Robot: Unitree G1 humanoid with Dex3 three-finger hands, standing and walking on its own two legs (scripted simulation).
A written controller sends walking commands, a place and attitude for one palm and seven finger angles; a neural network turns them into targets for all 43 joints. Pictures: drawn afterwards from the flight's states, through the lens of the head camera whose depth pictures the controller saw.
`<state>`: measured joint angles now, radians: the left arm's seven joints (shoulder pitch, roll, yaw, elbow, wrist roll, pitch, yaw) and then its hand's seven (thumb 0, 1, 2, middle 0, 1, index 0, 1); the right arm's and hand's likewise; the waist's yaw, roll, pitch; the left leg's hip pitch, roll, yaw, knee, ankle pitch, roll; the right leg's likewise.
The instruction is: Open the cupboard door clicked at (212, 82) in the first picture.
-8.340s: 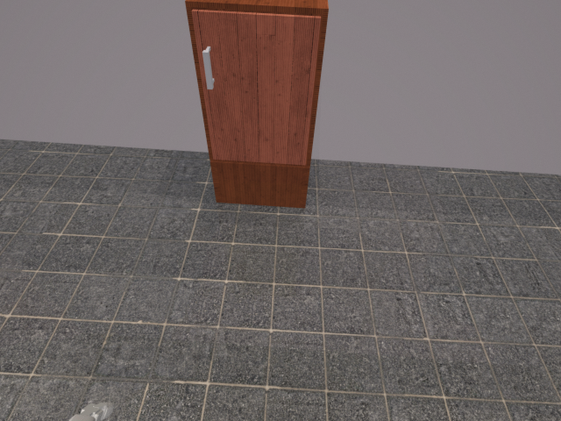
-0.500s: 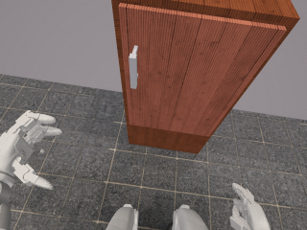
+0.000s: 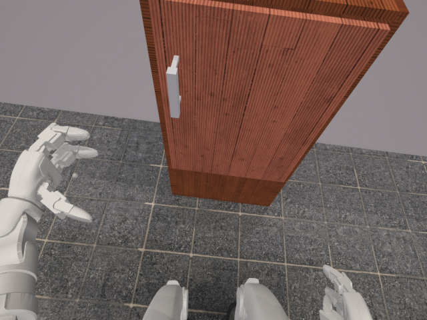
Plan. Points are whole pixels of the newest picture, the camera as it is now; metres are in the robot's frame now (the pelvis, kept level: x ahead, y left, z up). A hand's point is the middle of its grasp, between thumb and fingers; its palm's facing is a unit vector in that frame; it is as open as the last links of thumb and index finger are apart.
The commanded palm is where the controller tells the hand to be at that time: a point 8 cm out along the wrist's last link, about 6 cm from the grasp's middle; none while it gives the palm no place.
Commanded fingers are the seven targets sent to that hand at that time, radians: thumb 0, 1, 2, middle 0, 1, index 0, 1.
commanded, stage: move the hooked fingers beside the handle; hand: left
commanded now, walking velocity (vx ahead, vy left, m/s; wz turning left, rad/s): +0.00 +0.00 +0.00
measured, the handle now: (175, 88) +0.57 +0.10 +0.05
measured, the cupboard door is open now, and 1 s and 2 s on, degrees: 0 0 0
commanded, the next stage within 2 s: slide the fingers in behind the handle in 2.00 s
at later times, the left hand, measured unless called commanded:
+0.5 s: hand (106, 142) +0.42 +0.22 +0.05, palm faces -0.11 -0.99 -0.03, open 13.9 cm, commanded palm +0.41 +0.27 +0.05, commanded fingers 0.00 -0.50 0.30 -0.30 -1.20 -0.30 -1.20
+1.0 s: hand (129, 111) +0.50 +0.19 +0.04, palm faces -0.09 -1.00 -0.03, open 13.9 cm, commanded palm +0.49 +0.23 +0.04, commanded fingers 0.00 -0.50 0.30 -0.30 -1.20 -0.30 -1.20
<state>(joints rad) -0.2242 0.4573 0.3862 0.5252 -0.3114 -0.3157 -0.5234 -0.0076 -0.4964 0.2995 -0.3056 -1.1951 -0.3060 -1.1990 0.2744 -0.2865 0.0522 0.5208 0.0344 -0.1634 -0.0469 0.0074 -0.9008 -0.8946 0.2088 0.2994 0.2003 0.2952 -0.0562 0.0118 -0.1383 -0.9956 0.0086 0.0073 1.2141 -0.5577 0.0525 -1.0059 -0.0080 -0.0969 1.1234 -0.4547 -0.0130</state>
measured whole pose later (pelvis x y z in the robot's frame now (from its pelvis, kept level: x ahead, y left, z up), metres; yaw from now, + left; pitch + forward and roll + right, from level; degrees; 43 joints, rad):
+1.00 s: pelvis +0.00 +0.00 -0.01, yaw -1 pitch +25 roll -3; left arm -0.83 0.53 0.39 1.09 -0.13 -0.43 -0.37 -0.01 -0.50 0.30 -0.30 -1.20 -0.30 -1.20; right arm 0.34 -0.28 0.05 0.61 0.00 0.01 -0.01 0.00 -0.90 -0.89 0.21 0.30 0.20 0.29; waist -0.17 0.02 -0.13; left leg -1.13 0.02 0.02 1.26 -0.57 0.05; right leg -1.15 0.00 -0.09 1.17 -0.45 -0.02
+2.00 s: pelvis +0.00 +0.00 -0.01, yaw -2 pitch +26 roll -4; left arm -0.89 0.54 0.39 1.15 -0.08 -0.46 -0.30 -0.01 -0.50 0.30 -0.31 -1.20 -0.31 -1.20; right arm 0.33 -0.27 0.06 0.58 -0.02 0.08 0.01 0.00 -0.90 -0.89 0.21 0.30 0.20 0.29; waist -0.19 0.02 -0.12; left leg -1.16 0.02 0.01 1.27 -0.57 0.06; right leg -1.17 0.01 -0.09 1.16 -0.45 -0.01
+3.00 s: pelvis +0.01 +0.00 -0.01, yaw -2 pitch +26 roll -3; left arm -0.87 0.38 0.29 1.11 -0.05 -0.49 -0.14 -0.01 -0.50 0.30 -0.30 -1.20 -0.31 -1.20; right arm 0.35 -0.25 0.04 0.58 -0.03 0.09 0.05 0.00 -0.90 -0.89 0.21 0.30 0.20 0.29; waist -0.18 0.04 -0.14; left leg -1.12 0.02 0.02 1.24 -0.57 0.05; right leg -1.15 0.01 -0.08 1.16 -0.46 -0.01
